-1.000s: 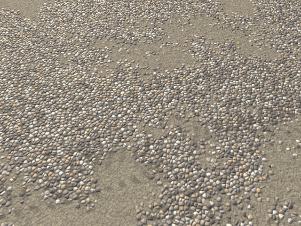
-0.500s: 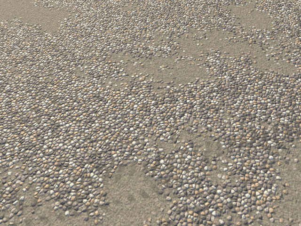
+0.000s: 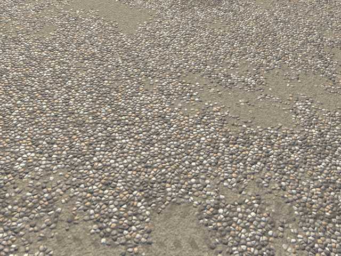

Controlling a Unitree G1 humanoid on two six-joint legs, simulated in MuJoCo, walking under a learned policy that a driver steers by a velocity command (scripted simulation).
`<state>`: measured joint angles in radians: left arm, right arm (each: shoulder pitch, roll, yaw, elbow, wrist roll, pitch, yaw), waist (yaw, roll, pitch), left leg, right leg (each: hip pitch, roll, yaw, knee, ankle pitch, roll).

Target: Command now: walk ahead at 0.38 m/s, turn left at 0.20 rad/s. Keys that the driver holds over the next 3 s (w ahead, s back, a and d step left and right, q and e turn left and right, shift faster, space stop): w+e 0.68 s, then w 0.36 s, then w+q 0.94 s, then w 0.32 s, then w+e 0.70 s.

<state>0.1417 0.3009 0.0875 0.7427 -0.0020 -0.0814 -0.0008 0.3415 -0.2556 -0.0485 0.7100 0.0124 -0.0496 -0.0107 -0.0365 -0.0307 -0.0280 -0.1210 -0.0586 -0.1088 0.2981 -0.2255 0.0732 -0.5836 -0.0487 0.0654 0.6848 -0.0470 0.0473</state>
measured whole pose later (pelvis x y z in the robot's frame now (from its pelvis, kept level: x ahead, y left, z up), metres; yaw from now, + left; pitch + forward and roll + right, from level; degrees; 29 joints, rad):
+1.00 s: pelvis +0.52 -0.12 +0.00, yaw -22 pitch +2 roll +2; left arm 0.15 0.29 0.04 0.67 -0.01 -0.06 -0.01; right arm 0.37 -0.27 -0.06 0.80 0.01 -0.09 0.02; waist -0.07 -0.05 0.02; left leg -0.11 -0.05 0.03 0.27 -0.20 0.04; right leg -0.64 -0.09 0.05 0.83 -0.16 0.00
